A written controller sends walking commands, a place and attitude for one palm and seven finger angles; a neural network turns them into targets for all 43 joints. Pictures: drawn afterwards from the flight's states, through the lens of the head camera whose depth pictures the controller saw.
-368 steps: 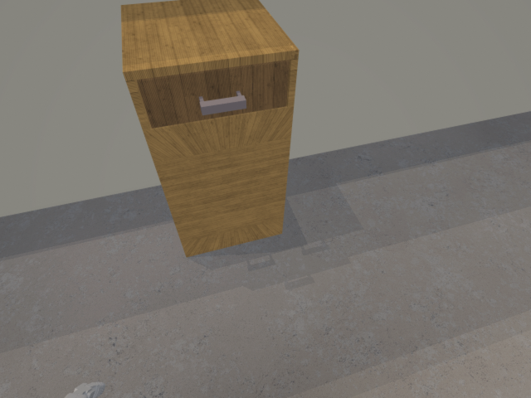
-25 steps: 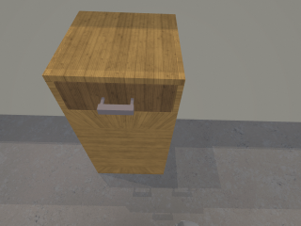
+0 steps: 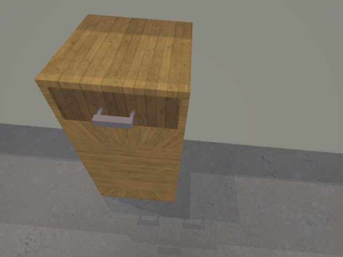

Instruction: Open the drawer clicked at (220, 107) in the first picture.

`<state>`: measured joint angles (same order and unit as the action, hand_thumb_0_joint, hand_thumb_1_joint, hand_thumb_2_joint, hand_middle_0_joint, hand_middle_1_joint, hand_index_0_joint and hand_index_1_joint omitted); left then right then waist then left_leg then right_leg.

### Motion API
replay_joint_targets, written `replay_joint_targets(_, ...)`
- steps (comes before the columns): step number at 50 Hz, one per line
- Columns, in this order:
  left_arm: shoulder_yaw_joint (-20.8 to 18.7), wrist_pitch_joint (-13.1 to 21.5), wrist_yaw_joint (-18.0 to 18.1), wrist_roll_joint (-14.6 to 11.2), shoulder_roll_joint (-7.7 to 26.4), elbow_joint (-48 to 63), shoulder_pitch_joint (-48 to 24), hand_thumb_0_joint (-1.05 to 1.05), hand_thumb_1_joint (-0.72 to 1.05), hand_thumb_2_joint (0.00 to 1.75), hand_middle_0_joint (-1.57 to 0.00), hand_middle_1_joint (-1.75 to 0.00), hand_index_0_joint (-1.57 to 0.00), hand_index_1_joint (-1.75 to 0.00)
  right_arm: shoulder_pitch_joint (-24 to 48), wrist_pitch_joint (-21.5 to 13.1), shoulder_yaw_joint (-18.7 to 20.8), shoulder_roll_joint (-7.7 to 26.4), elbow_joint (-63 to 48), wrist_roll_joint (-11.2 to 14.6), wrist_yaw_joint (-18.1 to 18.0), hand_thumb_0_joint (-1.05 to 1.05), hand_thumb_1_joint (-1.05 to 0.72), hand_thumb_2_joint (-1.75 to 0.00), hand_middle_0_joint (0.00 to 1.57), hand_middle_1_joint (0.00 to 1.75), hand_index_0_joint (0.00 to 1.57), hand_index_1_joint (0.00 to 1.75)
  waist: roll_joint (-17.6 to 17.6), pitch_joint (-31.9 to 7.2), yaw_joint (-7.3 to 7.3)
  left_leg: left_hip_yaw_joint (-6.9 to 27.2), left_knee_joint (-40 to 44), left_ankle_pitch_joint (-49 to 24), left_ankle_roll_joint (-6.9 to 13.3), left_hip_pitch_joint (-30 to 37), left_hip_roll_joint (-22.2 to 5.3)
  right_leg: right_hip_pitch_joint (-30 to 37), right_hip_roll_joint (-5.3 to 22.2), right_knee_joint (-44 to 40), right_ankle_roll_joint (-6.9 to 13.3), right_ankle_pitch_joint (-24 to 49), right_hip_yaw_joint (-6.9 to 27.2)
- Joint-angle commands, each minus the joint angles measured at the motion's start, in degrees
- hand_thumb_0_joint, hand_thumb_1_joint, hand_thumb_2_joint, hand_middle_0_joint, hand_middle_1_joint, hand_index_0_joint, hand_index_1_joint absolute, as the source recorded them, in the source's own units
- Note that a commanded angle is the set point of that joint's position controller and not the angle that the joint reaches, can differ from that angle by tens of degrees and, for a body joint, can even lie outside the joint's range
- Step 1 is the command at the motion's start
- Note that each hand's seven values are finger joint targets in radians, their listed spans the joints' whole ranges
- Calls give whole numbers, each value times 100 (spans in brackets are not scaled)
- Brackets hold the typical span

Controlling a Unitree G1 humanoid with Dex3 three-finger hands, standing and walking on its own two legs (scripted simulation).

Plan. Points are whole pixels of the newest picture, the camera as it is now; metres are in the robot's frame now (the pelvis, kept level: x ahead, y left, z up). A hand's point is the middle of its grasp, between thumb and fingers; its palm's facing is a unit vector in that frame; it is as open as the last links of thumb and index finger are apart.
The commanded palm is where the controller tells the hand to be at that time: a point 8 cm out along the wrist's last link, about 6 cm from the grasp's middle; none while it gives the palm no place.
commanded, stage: come to a stop and stand still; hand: left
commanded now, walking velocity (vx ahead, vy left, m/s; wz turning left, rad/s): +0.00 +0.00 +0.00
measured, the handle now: (115, 116) +0.49 +0.22 -0.01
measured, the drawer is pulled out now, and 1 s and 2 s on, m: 0.00 0.00 0.00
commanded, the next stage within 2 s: look again from close up in 1.24 s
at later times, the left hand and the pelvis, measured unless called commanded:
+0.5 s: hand out of the picture +0.05 +0.20 -0.17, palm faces +0.02 -0.98 -0.21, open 7.4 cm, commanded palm none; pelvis +0.01 +0.02 +0.00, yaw +0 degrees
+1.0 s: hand out of the picture -0.02 +0.22 -0.17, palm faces +0.01 -0.99 -0.15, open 7.3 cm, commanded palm none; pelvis +0.01 +0.06 +0.01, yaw -2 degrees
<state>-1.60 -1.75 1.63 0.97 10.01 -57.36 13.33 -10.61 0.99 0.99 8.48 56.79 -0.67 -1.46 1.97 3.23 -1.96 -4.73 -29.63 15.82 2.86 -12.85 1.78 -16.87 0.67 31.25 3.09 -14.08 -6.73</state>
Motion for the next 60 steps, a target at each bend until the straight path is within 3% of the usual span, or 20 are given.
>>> replay_joint_targets(1,-84,65,9,33,450,189,224,0,90,90,-20,-30,-20,-30,-142,-14,88,710,-256,-71,-2,0,-90,-90,20,30,20,30,-752,118,-60,1160,1417,517,301,-940,-1150,590,452,-468,-141,-274,582)
replay_joint_targets(3,-54,102,-8,33,463,81,390,0,90,90,-20,-30,-20,-30,-227,-33,74,685,-242,-75,2,0,-90,-90,20,30,20,30,-408,-30,-56,973,1303,729,147,-791,-918,619,610,-808,-70,-301,849)
replay_joint_targets(6,-27,175,-7,14,531,8,331,0,90,90,-20,-30,-20,-30,-575,-46,12,547,-78,-69,15,0,-90,-90,20,30,20,30,146,-97,112,701,1000,454,11,-357,-655,309,864,-1396,27,-879,1315)
replay_joint_targets(7,85,302,72,115,1188,392,299,0,90,90,-20,-30,-20,-30,-669,-93,115,1136,-556,-109,81,0,-90,-90,20,30,20,30,-4,477,487,770,853,-44,-219,1,-275,-130,645,-963,86,-667,1290)
replay_joint_targets(8,1,256,106,58,841,408,457,0,90,90,-20,-30,-20,-30,-770,-170,95,1043,-612,-126,47,0,-90,-90,20,30,20,30,-251,-531,368,678,506,406,-117,46,-585,49,828,-858,15,-896,979)
replay_joint_targets(9,20,263,124,52,838,482,465,0,90,90,-20,-30,-20,-30,-818,-137,58,813,-659,-119,47,0,-90,-90,20,30,20,30,-212,-857,368,683,296,331,-77,-5,-419,370,921,-945,75,-714,1190)
replay_joint_targets(10,4,286,132,38,814,526,525,0,90,90,-20,-30,-20,-30,-878,-131,42,728,-685,-110,31,0,-90,-90,20,30,20,30,91,-852,333,603,11,303,-88,-144,-320,396,1095,-1150,155,-840,1455)
replay_joint_targets(12,17,265,138,23,875,587,420,0,90,90,-20,-30,-20,-30,-1071,-75,13,646,-650,-128,57,0,-90,-90,20,30,20,30,681,-376,395,466,-267,348,-88,-215,-256,-29,1323,-1502,341,-1298,1723)
replay_joint_targets(14,-1,270,128,15,824,618,383,0,90,90,-20,-30,-20,-30,-1203,-95,1,610,-567,-84,60,0,-90,-90,20,30,20,30,418,-37,421,520,-7,48,-68,-149,-337,-272,1195,-1403,298,-981,1515)
replay_joint_targets(17,56,244,117,-15,666,563,609,0,90,90,-20,-30,-20,-30,-1134,-167,-49,667,-450,-72,44,0,-90,-90,20,30,20,30,-501,134,234,891,606,-649,36,-317,-678,85,656,-684,91,91,954)
replay_joint_targets(18,75,241,118,-30,599,514,696,0,90,90,-20,-30,-20,-30,-1098,-194,-56,724,-421,-64,28,0,-90,-90,20,30,20,30,-587,65,168,976,709,-984,71,-438,-803,368,560,-521,15,423,762)
replay_joint_targets(19,93,243,119,-45,568,466,801,0,90,90,-20,-30,-20,-30,-1027,-206,-63,764,-396,-56,13,0,-90,-90,20,30,20,30,-497,37,99,967,724,-1122,79,-516,-837,587,531,-500,-41,629,716)
replay_joint_targets(21,93,260,130,-62,550,398,856,0,90,90,-20,-30,-20,-30,-1022,-222,-61,772,-311,-40,-5,0,-90,-90,20,30,20,30,-287,-108,99,856,678,-1281,41,-398,-784,795,607,-504,-33,985,785)
replay_joint_targets(25,104,246,133,-66,521,357,767,0,90,90,-20,-30,-20,-30,-1023,-214,-82,733,-129,-33,-5,0,-90,-90,20,30,20,30,-204,-3,130,811,863,-994,16,-360,-790,807,623,-603,-71,885,800)
replay_joint_targets(39,141,213,147,-22,271,-41,818,0,90,90,-20,-30,-20,-30,-947,-222,-63,692,328,-8,-16,0,-90,-90,20,30,20,30,-154,154,172,916,1468,-604,-9,-69,-893,729,564,-805,-229,753,685)
replay_joint_targets(45,168,201,152,5,142,-254,972,0,90,90,-20,-30,-20,-30,-956,-202,-31,691,475,8,-33,0,-90,-90,20,30,20,30,-266,340,177,1034,1769,-36,-74,-73,-957,555,535,-812,-279,632,650)
replay_joint_targets(53,171,181,178,11,-20,-485,1165,0,90,90,-20,-30,-20,-30,-1114,-202,-10,619,671,23,-85,0,-90,-90,20,30,20,30,-327,361,189,1103,1876,-218,-227,93,-1009,396,507,-691,-310,595,617)
replay_joint_targets(60,160,170,208,-6,-143,-616,1254,0,90,90,-20,-30,-20,-30,-1280,-214,0,498,823,28,-135,0,-90,-90,20,30,20,30,-273,318,188,1066,1751,-924,-314,261,-1037,348,492,-587,-308,616,631)
